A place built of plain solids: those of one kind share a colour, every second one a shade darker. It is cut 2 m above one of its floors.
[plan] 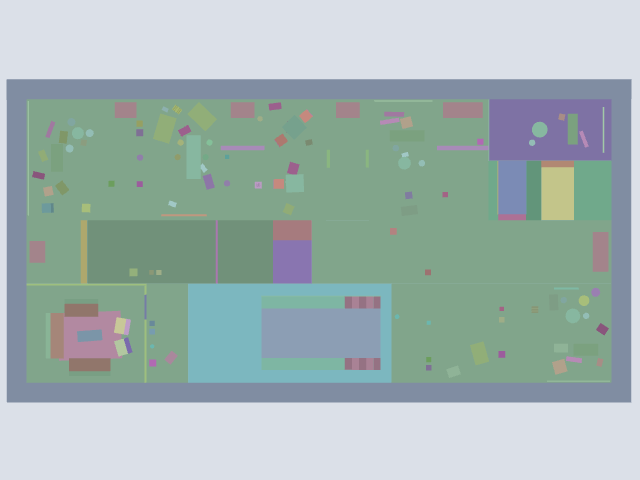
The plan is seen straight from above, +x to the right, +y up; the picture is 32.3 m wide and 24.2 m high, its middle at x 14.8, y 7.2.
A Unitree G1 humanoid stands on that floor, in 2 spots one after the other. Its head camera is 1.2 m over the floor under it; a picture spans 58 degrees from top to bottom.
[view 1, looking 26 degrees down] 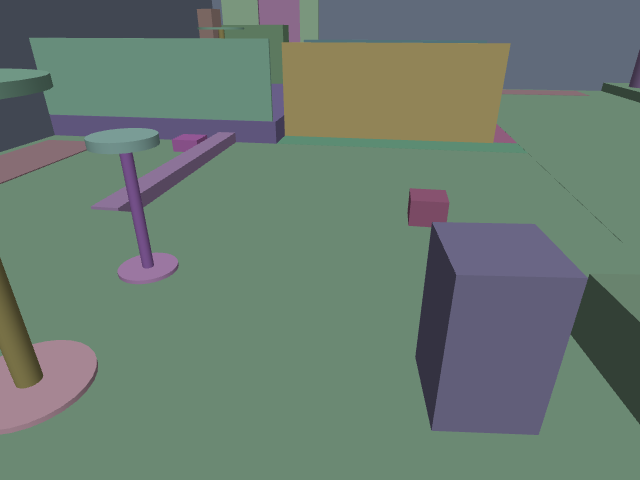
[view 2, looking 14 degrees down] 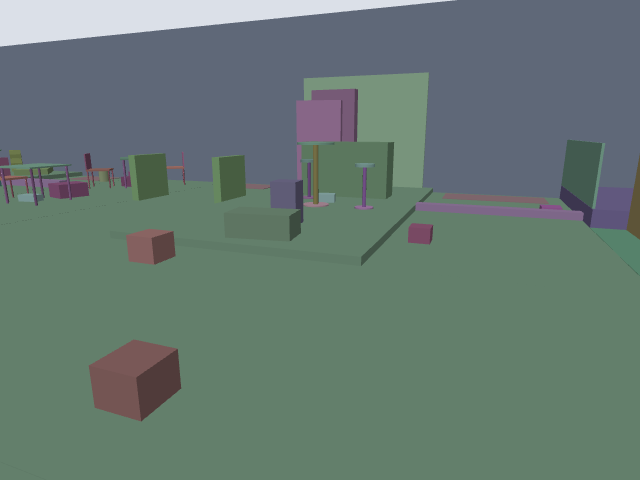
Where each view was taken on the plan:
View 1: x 18.02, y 9.81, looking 9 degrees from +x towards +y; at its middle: floor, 2.74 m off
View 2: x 21.84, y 4.04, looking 111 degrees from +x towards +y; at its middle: floor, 5.17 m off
